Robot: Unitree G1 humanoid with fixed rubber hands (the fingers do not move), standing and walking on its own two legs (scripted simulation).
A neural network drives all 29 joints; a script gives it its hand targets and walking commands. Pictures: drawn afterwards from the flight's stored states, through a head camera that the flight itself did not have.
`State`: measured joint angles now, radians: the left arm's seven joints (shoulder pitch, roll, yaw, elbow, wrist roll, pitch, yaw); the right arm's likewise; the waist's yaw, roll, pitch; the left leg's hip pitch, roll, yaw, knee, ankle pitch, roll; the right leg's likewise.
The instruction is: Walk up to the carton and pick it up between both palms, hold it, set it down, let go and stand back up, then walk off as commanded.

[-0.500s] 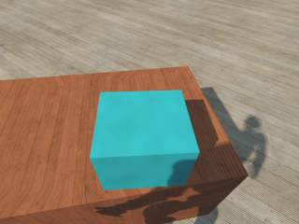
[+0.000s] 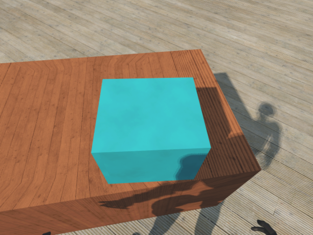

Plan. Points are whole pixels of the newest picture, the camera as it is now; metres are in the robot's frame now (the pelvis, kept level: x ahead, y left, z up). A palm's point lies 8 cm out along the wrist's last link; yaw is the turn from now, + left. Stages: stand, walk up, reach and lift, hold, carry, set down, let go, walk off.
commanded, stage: walk off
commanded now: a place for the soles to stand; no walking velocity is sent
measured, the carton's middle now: (150, 131) +0.43 +0.01 -0.07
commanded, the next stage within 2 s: none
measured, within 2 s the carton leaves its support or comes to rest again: neither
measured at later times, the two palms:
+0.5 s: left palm out of the picture -0.07 +0.22 -0.06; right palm out of the picture -0.02 -0.41 -0.14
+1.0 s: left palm out of the picture -0.18 +0.27 -0.11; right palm out of the picture -0.26 -0.37 -0.13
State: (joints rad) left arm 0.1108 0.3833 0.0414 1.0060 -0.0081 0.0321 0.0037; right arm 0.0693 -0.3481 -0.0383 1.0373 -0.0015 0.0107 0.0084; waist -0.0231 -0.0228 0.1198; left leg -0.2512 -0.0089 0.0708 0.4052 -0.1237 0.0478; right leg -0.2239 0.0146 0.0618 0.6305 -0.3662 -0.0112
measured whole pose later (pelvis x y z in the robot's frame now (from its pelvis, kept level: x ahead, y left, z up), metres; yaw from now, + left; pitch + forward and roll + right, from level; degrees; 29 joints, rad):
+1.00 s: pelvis -0.26 -0.05 -0.02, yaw +4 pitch -4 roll +1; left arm 0.17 0.38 0.11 0.85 0.04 0.05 0.02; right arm 0.37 -0.39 -0.08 0.92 -0.03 0.07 0.03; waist -0.03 -0.03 0.11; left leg -0.17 -0.05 0.02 0.62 -0.39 0.05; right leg -0.44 -0.03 -0.03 0.56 -0.13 -0.02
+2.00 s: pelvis -0.24 +0.01 -0.01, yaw +1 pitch -2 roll +1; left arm 0.25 0.40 0.07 0.90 0.02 0.04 -0.03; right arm 0.25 -0.38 -0.05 0.95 -0.02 -0.05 -0.03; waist 0.04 -0.07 0.09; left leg -0.32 0.01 0.00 0.56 -0.18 -0.02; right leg -0.20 -0.02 0.02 0.73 -0.44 -0.02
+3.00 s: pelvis -0.24 -0.04 -0.02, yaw +4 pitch -3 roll +0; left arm 0.15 0.36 0.03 0.99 0.01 -0.01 0.00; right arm 0.13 -0.39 -0.05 0.93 -0.02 0.01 0.01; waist 0.01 0.04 0.12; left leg -0.25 -0.03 -0.05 0.62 -0.29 0.02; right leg -0.29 -0.06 -0.03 0.63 -0.29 0.02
